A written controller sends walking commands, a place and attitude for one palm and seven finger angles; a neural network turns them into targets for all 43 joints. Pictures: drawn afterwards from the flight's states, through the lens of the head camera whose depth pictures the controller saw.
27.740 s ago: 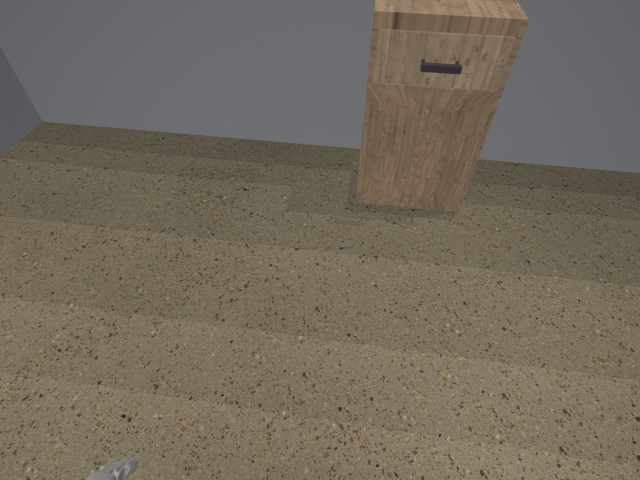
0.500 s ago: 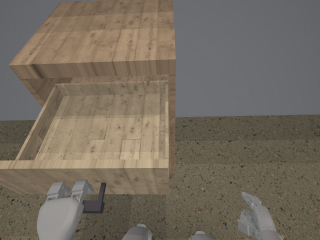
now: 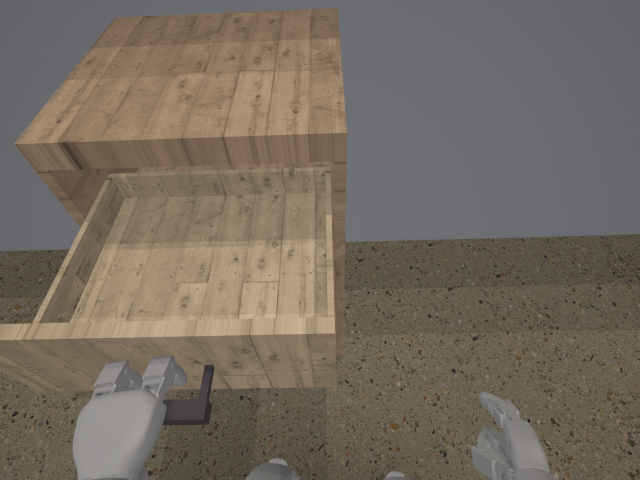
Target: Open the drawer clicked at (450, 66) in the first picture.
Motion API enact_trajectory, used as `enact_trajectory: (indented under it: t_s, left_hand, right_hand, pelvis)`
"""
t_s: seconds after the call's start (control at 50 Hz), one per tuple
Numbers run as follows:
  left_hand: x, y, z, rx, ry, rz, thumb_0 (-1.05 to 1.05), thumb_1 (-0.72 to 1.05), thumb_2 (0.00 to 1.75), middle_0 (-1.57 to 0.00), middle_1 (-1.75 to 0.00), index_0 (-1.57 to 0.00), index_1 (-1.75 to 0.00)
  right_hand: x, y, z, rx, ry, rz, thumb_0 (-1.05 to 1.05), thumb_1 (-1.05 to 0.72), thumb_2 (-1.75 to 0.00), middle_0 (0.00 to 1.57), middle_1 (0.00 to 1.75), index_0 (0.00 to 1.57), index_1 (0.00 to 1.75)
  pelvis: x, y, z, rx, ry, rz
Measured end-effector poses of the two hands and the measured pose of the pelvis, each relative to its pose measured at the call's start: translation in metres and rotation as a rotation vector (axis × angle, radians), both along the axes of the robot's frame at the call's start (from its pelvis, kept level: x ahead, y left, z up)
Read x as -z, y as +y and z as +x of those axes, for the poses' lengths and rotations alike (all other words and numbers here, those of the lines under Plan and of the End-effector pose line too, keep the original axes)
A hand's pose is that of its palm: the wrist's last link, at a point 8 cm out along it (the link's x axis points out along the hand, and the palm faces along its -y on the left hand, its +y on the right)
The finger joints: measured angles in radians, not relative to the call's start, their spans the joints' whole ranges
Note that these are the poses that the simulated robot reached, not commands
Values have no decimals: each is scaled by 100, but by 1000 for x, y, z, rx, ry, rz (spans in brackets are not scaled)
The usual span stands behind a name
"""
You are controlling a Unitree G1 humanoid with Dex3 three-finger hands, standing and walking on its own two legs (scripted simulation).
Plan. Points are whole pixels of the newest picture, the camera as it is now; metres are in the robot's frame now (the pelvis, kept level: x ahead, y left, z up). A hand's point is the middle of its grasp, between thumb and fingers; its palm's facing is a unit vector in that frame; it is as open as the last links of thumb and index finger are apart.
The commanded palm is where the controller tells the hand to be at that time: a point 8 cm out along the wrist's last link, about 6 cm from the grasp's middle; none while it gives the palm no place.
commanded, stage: lift the hand off the handle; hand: left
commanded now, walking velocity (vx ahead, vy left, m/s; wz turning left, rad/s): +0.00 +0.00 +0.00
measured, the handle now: (158, 393) +0.22 +0.23 -0.01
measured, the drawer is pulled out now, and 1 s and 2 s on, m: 0.28 0.28 0.28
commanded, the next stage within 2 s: draw the hand back to the body in 1.98 s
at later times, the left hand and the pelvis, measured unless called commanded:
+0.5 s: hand (129, 424) +0.18 +0.24 +0.01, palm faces -0.02 -0.12 -0.99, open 13.2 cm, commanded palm +0.17 +0.23 +0.08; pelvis +0.02 +0.01 +0.02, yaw +0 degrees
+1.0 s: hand (107, 413) +0.18 +0.24 +0.05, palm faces +0.00 -0.14 -0.99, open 13.4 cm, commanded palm +0.16 +0.24 +0.12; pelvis +0.02 +0.01 +0.03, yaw +0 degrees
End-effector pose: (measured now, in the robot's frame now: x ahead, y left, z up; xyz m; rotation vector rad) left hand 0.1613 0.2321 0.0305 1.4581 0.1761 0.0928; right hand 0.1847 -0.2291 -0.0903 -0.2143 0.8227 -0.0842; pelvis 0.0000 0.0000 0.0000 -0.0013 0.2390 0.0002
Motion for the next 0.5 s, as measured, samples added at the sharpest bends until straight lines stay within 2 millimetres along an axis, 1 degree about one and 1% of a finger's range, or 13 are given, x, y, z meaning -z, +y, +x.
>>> enact_trajectory:
  t_s: [0.12,0.22,0.5]
  left_hand:
    - [-4,2,0,12,6,-4,-1,-48,30,-36,-120,-39,-122]
    - [-9,3,1,17,12,-8,-1,-48,30,-36,-120,-41,-122]
    - [-36,7,1,-15,-18,-8,-1,-48,30,-33,-120,-44,-122]
  right_hand:
    - [-6,0,6,-3,-4,-5,1,-91,-90,20,30,20,30]
    - [-10,5,12,-12,-11,0,1,-91,-90,20,30,20,30]
    - [-22,24,30,-57,-44,50,1,-91,-90,20,30,20,30]
  pelvis:
    - [-3,4,4,2,-7,-4]
    - [-6,8,8,3,-11,-5]
    - [-15,12,17,5,-35,-6]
